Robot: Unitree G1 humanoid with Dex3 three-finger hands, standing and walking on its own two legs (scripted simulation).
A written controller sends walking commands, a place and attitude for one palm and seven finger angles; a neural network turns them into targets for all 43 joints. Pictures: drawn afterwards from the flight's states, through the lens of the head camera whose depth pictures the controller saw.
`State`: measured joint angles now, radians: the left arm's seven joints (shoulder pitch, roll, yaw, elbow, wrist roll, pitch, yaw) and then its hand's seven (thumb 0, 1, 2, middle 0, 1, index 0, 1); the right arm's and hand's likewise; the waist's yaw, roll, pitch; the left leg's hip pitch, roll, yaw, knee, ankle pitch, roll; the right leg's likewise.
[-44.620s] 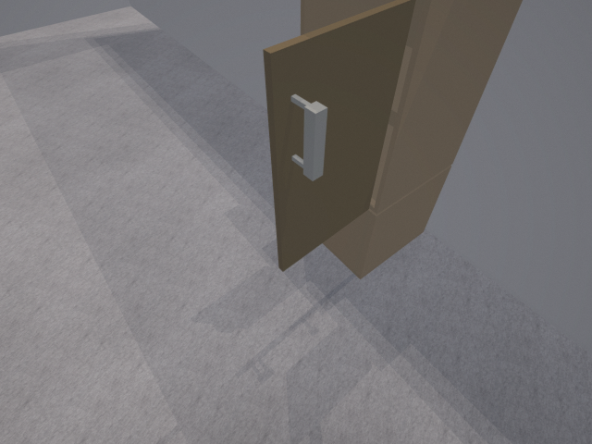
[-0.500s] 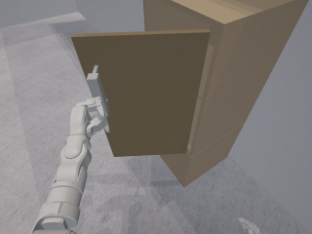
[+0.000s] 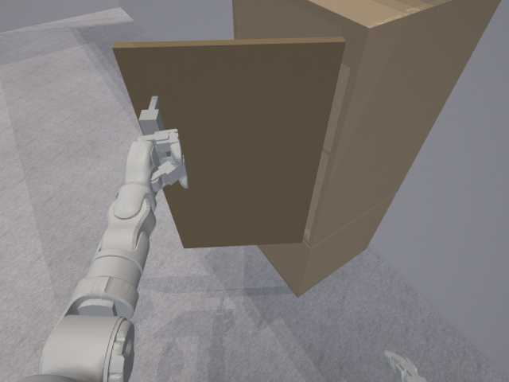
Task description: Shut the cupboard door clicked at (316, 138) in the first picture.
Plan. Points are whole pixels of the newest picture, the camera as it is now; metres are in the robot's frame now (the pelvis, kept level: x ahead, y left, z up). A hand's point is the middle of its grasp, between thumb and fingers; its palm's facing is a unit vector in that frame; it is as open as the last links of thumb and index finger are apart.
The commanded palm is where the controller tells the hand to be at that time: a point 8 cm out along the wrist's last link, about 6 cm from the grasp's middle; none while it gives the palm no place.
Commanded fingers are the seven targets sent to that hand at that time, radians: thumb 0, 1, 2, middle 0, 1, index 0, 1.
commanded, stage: push the door shut along its arc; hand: left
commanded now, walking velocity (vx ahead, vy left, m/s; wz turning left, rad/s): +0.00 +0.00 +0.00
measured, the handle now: (161, 140) +0.50 +0.18 +0.11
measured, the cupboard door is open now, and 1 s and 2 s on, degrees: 59 45 27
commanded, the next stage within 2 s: pull the fist back off the door in 1.52 s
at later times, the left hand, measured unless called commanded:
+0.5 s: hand (197, 144) +0.47 +0.11 +0.12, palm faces -0.15 -0.99 -0.01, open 3.1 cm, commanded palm +0.47 +0.16 +0.11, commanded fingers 0.00 0.90 0.90 -1.30 -1.50 -1.30 -1.50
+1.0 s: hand (219, 121) +0.54 +0.08 +0.12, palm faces -0.26 -0.97 -0.01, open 3.0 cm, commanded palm +0.55 +0.14 +0.11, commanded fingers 0.00 0.90 0.90 -1.30 -1.50 -1.30 -1.50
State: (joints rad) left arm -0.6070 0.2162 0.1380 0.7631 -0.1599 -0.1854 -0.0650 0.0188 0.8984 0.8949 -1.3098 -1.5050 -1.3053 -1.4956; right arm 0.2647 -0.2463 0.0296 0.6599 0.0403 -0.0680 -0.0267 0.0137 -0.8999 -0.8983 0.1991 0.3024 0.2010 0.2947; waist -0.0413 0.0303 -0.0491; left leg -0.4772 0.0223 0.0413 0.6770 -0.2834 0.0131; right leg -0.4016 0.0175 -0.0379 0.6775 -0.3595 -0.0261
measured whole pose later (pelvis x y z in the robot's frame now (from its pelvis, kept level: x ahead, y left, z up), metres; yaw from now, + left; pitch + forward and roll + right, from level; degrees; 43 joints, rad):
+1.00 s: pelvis +0.00 +0.00 -0.02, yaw -2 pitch +17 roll -1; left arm -1.16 0.46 0.28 1.31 -0.08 -0.25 -0.29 0.00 0.87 0.90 -1.30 -1.50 -1.30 -1.50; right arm 0.44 -0.29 0.02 0.69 0.00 -0.04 -0.01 0.01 -0.90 -0.90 0.20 0.30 0.20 0.29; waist -0.22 0.05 -0.07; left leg -0.80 0.05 0.04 0.84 -0.34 0.02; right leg -0.72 0.04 -0.03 0.81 -0.39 -0.02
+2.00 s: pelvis +0.02 +0.01 -0.03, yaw -2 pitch +23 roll -2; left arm -1.28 0.30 0.36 1.33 0.07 -0.24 0.26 0.01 0.91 0.91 -1.30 -1.50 -1.30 -1.50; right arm 0.53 -0.22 0.00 0.70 -0.10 -0.02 0.11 0.01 -0.90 -0.90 0.20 0.30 0.20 0.29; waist -0.26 0.08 -0.12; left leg -0.90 0.05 0.03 0.88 -0.37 0.02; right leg -0.81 0.04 -0.04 0.83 -0.42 -0.02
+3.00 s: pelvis +0.02 -0.01 +0.01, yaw -1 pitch +6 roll +0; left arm -0.46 0.14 0.17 0.59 -0.14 -0.19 0.07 0.02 0.90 0.90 -1.30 -1.51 -1.30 -1.50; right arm 0.39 -0.26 -0.03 0.69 0.03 -0.01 0.00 0.02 -0.90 -0.90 0.20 0.30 0.20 0.29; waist -0.05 0.06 -0.08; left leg -0.43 0.04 0.05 0.63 -0.29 0.00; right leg -0.37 0.04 -0.01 0.62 -0.36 -0.04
